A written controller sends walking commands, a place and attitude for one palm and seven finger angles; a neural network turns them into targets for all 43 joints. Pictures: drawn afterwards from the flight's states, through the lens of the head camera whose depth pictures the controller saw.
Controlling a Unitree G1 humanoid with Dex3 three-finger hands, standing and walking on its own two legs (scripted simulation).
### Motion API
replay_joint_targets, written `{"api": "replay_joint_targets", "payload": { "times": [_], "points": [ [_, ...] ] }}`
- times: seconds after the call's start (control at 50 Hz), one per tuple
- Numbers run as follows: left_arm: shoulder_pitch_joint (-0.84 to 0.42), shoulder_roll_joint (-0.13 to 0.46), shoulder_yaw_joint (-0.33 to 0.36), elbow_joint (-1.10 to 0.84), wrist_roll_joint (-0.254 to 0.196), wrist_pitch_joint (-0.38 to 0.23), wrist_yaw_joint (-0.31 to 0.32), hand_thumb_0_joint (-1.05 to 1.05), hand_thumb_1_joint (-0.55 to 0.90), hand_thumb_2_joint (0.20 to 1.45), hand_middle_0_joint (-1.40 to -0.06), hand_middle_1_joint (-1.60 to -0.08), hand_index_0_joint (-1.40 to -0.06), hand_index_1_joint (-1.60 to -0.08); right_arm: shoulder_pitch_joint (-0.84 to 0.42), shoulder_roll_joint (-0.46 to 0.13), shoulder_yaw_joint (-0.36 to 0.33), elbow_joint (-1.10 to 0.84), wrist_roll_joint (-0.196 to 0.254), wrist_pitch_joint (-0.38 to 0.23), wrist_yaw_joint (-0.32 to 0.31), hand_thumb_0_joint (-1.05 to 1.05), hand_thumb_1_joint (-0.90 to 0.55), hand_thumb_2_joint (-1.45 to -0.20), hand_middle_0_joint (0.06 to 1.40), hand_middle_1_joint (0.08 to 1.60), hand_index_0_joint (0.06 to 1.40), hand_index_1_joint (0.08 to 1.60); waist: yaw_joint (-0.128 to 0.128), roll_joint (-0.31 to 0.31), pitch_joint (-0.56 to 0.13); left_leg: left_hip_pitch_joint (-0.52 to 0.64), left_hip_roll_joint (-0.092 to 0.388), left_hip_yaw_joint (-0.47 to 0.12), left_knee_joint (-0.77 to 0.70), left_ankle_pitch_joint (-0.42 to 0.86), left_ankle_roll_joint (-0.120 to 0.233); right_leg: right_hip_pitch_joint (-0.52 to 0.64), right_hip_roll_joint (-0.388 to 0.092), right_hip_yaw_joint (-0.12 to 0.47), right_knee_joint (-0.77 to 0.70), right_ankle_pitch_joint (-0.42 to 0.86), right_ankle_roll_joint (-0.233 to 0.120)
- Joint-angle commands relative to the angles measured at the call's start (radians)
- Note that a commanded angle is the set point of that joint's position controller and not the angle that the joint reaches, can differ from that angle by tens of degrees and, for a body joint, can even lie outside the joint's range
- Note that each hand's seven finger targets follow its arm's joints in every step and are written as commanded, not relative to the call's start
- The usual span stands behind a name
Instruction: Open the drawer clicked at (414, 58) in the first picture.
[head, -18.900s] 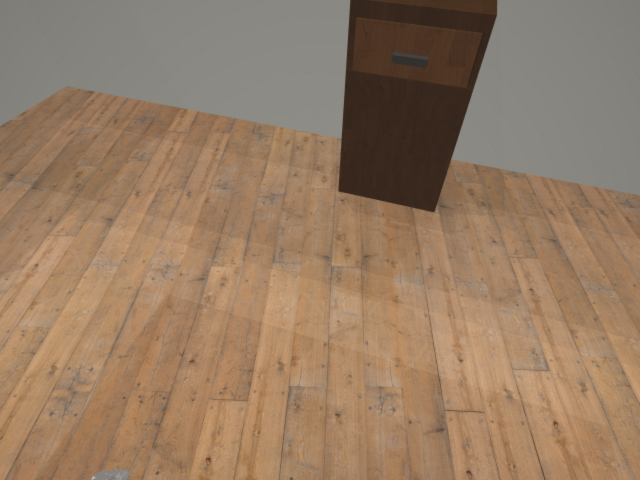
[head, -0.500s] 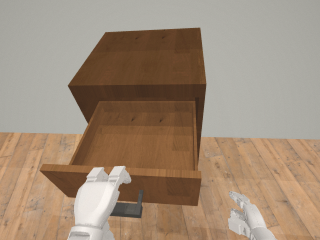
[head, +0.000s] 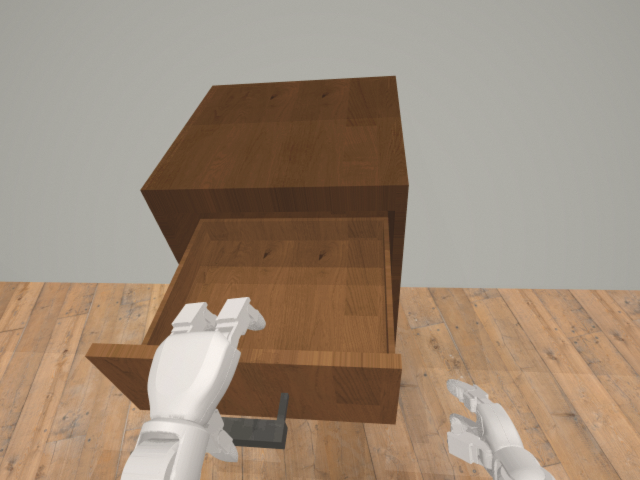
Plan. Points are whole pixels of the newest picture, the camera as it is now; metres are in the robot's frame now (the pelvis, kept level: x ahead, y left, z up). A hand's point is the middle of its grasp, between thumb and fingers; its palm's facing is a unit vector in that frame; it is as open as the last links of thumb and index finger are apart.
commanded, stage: lift the hand off the handle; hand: left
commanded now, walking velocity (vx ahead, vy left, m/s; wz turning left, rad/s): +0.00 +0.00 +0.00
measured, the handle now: (245, 415) +0.22 +0.16 -0.06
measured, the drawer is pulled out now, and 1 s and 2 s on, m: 0.29 0.29 0.29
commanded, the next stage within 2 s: draw the hand back to the body in 0.22 s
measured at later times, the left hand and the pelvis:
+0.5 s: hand (194, 375) +0.20 +0.18 +0.08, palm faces +0.13 -0.18 -0.98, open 13.8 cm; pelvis +0.01 +0.01 +0.00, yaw +0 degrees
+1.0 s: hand (159, 371) +0.19 +0.20 +0.11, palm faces +0.17 -0.66 -0.73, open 13.8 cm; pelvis +0.00 +0.01 +0.01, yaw +2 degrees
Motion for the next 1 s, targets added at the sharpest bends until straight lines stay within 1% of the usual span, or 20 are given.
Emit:
{"api": "replay_joint_targets", "payload": {
  "times": [0.0, 0.08, 0.14, 0.18, 0.28, 0.3, 0.38, 0.44, 0.5, 0.58, 0.64, 0.68, 0.7, 0.74, 0.78, 0.9, 0.92, 0.94, 0.96, 0.98],
  "points": [
    [-0.081, 0.106, 0.102, -0.235, 0.014, -0.005, 0.030, 0.000, -0.500, 0.300, -0.300, -1.200, -0.300, -1.200, -0.201, -0.061, -0.017, -0.190, 0.008, -0.056, -0.001, 0.000, -0.900, -0.900, 0.200, 0.300, 0.200, 0.300, 0.016, -0.118, -0.100, -0.025, 0.007, 0.004, -0.082, 0.241, 0.026, 0.149, -0.039, 0.065, -0.146, 0.133, 0.002],
    [-0.137, 0.146, 0.145, -0.296, -0.004, -0.011, 0.022, 0.000, -0.500, 0.300, -0.300, -1.200, -0.300, -1.200, -0.228, -0.078, -0.027, -0.184, 0.012, -0.052, -0.006, 0.000, -0.900, -0.900, 0.200, 0.300, 0.200, 0.300, 0.003, -0.094, -0.107, 0.013, 0.008, -0.006, -0.087, 0.258, 0.026, 0.158, -0.033, 0.088, -0.169, 0.164, -0.002],
    [-0.069, 0.068, 0.063, -0.267, -0.011, -0.013, 0.002, 0.000, -0.500, 0.300, -0.300, -1.200, -0.300, -1.200, -0.194, -0.073, -0.029, -0.180, 0.006, -0.056, 0.004, 0.000, -0.900, -0.900, 0.200, 0.300, 0.200, 0.300, -0.001, -0.109, -0.097, 0.022, 0.008, -0.004, -0.085, 0.302, 0.025, 0.139, -0.030, 0.058, -0.153, 0.204, -0.001],
    [-0.076, 0.103, 0.097, -0.295, -0.022, -0.017, -0.006, 0.000, -0.500, 0.300, -0.300, -1.200, -0.300, -1.200, -0.216, -0.082, -0.029, -0.188, 0.014, -0.053, 0.005, 0.000, -0.900, -0.900, 0.200, 0.300, 0.200, 0.300, -0.004, -0.101, -0.091, 0.022, 0.013, -0.007, -0.089, 0.288, 0.025, 0.148, -0.029, 0.064, -0.160, 0.206, -0.002],
    [-0.080, 0.137, 0.127, -0.317, 0.002, -0.033, 0.012, 0.000, -0.500, 0.300, -0.300, -1.200, -0.300, -1.200, -0.212, -0.086, -0.026, -0.196, 0.008, -0.049, 0.007, 0.000, -0.900, -0.900, 0.200, 0.300, 0.200, 0.300, 0.005, -0.105, -0.099, 0.007, 0.017, -0.008, -0.080, 0.279, 0.021, 0.143, -0.026, 0.075, -0.147, 0.201, -0.005],
    [-0.047, 0.104, 0.096, -0.317, 0.019, -0.029, 0.017, 0.000, -0.500, 0.300, -0.300, -1.200, -0.300, -1.200, -0.182, -0.073, -0.021, -0.206, 0.001, -0.052, 0.012, 0.000, -0.900, -0.900, 0.200, 0.300, 0.200, 0.300, 0.020, -0.103, -0.138, 0.007, 0.015, 0.002, -0.071, 0.295, 0.024, 0.154, -0.034, 0.062, -0.135, 0.193, -0.004],
    [-0.073, 0.200, 0.216, -0.315, 0.001, -0.029, 0.046, 0.000, -0.500, 0.300, -0.300, -1.200, -0.300, -1.200, -0.218, -0.087, -0.024, -0.189, 0.012, -0.048, -0.003, 0.000, -0.900, -0.900, 0.200, 0.300, 0.200, 0.300, 0.016, -0.066, -0.131, -0.003, 0.017, -0.011, -0.082, 0.282, 0.017, 0.179, -0.026, 0.086, -0.137, 0.238, -0.008],
    [-0.038, 0.137, 0.165, -0.273, -0.014, -0.014, 0.029, 0.000, -0.500, 0.300, -0.300, -1.200, -0.300, -1.200, -0.202, -0.077, -0.026, -0.178, 0.012, -0.050, -0.002, 0.000, -0.900, -0.900, 0.200, 0.300, 0.200, 0.300, 0.010, -0.095, -0.100, 0.008, 0.010, -0.008, -0.092, 0.296, 0.018, 0.158, -0.031, 0.070, -0.153, 0.226, -0.003],
    [-0.057, 0.174, 0.190, -0.310, -0.032, 0.005, 0.001, 0.000, -0.500, 0.300, -0.300, -1.200, -0.300, -1.200, -0.201, -0.082, -0.021, -0.189, 0.015, -0.047, -0.012, 0.000, -0.900, -0.900, 0.200, 0.300, 0.200, 0.300, 0.010, -0.104, -0.131, 0.022, 0.010, -0.003, -0.101, 0.308, 0.027, 0.192, -0.039, 0.057, -0.160, 0.249, 0.006],
    [-0.049, 0.218, 0.233, -0.325, -0.061, -0.008, -0.031, 0.000, -0.500, 0.300, -0.300, -1.200, -0.300, -1.200, -0.229, -0.104, -0.018, -0.195, 0.024, -0.040, -0.024, 0.000, -0.900, -0.900, 0.200, 0.300, 0.200, 0.300, 0.001, -0.074, -0.077, 0.027, 0.019, -0.010, -0.124, 0.286, 0.023, 0.186, -0.032, 0.063, -0.185, 0.228, 0.005],
    [-0.026, 0.189, 0.211, -0.307, -0.054, -0.026, -0.042, 0.000, -0.500, 0.300, -0.300, -1.200, -0.300, -1.200, -0.189, -0.097, -0.020, -0.192, 0.014, -0.042, -0.023, 0.000, -0.900, -0.900, 0.200, 0.300, 0.200, 0.300, 0.006, -0.088, -0.067, 0.030, 0.018, -0.008, -0.128, 0.297, 0.022, 0.170, -0.032, 0.041, -0.187, 0.199, 0.005],
    [-0.041, 0.257, 0.285, -0.336, -0.065, -0.031, -0.035, 0.000, -0.500, 0.300, -0.300, -1.200, -0.300, -1.200, -0.213, -0.114, -0.018, -0.199, 0.022, -0.039, -0.031, 0.000, -0.900, -0.900, 0.200, 0.300, 0.200, 0.300, 0.008, -0.066, -0.074, 0.023, 0.027, -0.016, -0.140, 0.265, 0.019, 0.193, -0.028, 0.052, -0.193, 0.186, 0.004],
    [-0.050, 0.230, 0.258, -0.352, -0.042, -0.034, -0.033, 0.000, -0.500, 0.300, -0.300, -1.200, -0.300, -1.200, -0.185, -0.103, -0.012, -0.205, 0.013, -0.041, -0.028, 0.000, -0.900, -0.900, 0.200, 0.300, 0.200, 0.300, 0.018, -0.068, -0.110, 0.028, 0.023, -0.012, -0.135, 0.292, 0.021, 0.193, -0.036, 0.038, -0.181, 0.188, 0.003],
    [-0.025, 0.225, 0.269, -0.306, -0.057, -0.044, -0.033, 0.000, -0.500, 0.300, -0.300, -1.200, -0.300, -1.200, -0.184, -0.103, -0.019, -0.188, 0.014, -0.043, -0.032, 0.000, -0.900, -0.900, 0.200, 0.300, 0.200, 0.300, 0.011, -0.072, -0.065, 0.032, 0.021, -0.014, -0.142, 0.288, 0.016, 0.172, -0.030, 0.042, -0.195, 0.181, 0.002],
    [-0.046, 0.271, 0.324, -0.337, -0.068, -0.044, -0.031, 0.000, -0.500, 0.300, -0.300, -1.200, -0.300, -1.200, -0.211, -0.115, -0.020, -0.196, 0.021, -0.045, -0.039, 0.000, -0.900, -0.900, 0.200, 0.300, 0.200, 0.300, 0.010, -0.055, -0.073, 0.034, 0.028, -0.026, -0.151, 0.273, 0.018, 0.191, -0.025, 0.052, -0.200, 0.190, 0.000],
    [0.005, 0.273, 0.338, -0.337, -0.084, -0.035, -0.048, 0.000, -0.500, 0.300, -0.300, -1.200, -0.300, -1.200, -0.180, -0.111, -0.013, -0.201, 0.020, -0.046, -0.046, 0.000, -0.900, -0.900, 0.200, 0.300, 0.200, 0.300, 0.016, -0.067, -0.096, 0.043, 0.024, -0.019, -0.161, 0.298, 0.018, 0.217, -0.040, 0.025, -0.201, 0.212, 0.008],
    [0.003, -0.094, 0.260, -0.367, -0.875, -0.131, -0.106, 0.000, -0.465, 0.315, -0.298, -1.178, -0.298, -1.178, -0.137, -0.018, -0.009, -0.272, 0.035, -0.116, -0.075, 0.000, -0.900, -0.900, 0.200, 0.300, 0.200, 0.300, -0.097, -0.257, 0.018, 0.134, 0.053, -0.042, -0.150, 0.218, 0.055, 0.220, -0.036, -0.069, -0.204, 0.195, 0.025],
    [0.100, 0.053, 0.366, -0.324, -0.921, -0.190, -0.113, 0.000, -0.430, 0.330, -0.295, -1.155, -0.295, -1.155, -0.114, -0.060, -0.011, -0.243, 0.028, -0.172, -0.100, 0.000, -0.900, -0.900, 0.200, 0.300, 0.200, 0.300, -0.071, -0.262, 0.001, 0.141, 0.066, -0.042, -0.158, 0.184, 0.053, 0.209, -0.040, -0.062, -0.213, 0.144, 0.029],
    [0.147, 0.122, 0.465, -0.386, -1.004, -0.227, -0.112, 0.000, -0.395, 0.345, -0.292, -1.133, -0.292, -1.133, -0.088, -0.080, -0.005, -0.233, 0.017, -0.186, -0.136, 0.000, -0.900, -0.900, 0.200, 0.300, 0.200, 0.300, -0.057, -0.196, 0.014, 0.127, 0.061, -0.033, -0.172, 0.203, 0.043, 0.214, -0.054, -0.060, -0.249, 0.153, 0.032],
    [0.117, 0.187, 0.533, -0.440, -1.032, -0.258, -0.104, 0.000, -0.360, 0.360, -0.290, -1.110, -0.290, -1.110, -0.088, -0.089, 0.003, -0.218, 0.013, -0.212, -0.156, 0.000, -0.900, -0.900, 0.200, 0.300, 0.200, 0.300, -0.056, -0.101, 0.022, 0.122, 0.061, -0.038, -0.184, 0.185, 0.027, 0.207, -0.060, -0.057, -0.259, 0.128, 0.031]
  ]
}}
